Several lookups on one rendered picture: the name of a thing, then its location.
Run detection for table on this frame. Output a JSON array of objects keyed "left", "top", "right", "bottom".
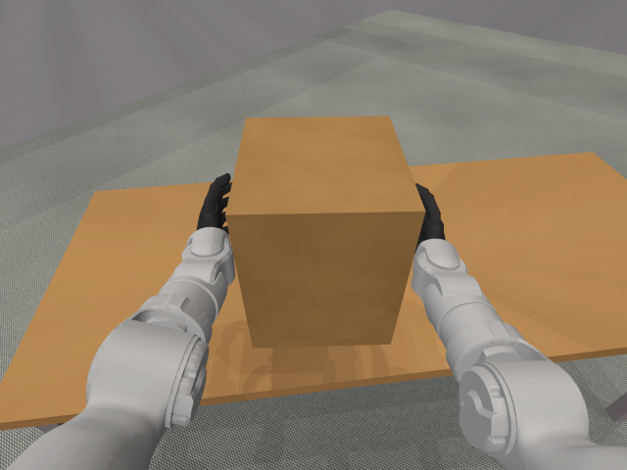
[{"left": 0, "top": 152, "right": 627, "bottom": 434}]

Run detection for robot left forearm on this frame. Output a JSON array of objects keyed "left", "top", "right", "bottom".
[{"left": 86, "top": 227, "right": 235, "bottom": 402}]

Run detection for robot right forearm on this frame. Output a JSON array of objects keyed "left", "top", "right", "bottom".
[{"left": 410, "top": 239, "right": 589, "bottom": 433}]

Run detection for robot right upper arm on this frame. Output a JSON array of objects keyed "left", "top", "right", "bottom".
[{"left": 458, "top": 360, "right": 627, "bottom": 470}]

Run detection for robot left upper arm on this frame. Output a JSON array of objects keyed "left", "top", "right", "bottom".
[{"left": 6, "top": 319, "right": 209, "bottom": 470}]

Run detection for robot left hand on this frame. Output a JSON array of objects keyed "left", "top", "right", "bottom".
[{"left": 197, "top": 173, "right": 232, "bottom": 234}]

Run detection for carton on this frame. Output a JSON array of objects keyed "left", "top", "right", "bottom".
[{"left": 225, "top": 116, "right": 426, "bottom": 349}]

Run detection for robot right hand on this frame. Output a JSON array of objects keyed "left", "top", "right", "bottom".
[{"left": 414, "top": 183, "right": 446, "bottom": 254}]

